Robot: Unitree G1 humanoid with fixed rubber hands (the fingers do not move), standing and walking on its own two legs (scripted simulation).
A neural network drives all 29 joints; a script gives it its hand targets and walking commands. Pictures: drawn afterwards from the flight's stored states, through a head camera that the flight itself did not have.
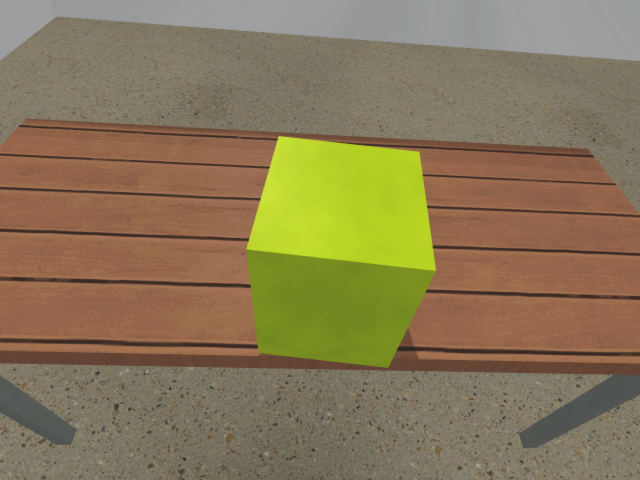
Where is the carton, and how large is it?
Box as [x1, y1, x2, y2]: [246, 136, 435, 367]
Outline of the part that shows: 279,136 246,249 258,351 272,354 387,367 435,271 419,153 416,151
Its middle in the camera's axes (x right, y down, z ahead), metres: +0.02 +0.03 +0.56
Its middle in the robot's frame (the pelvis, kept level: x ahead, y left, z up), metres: +0.42 -0.02 +0.03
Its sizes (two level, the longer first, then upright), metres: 0.210 0.200 0.250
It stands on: a table, 0.68 m high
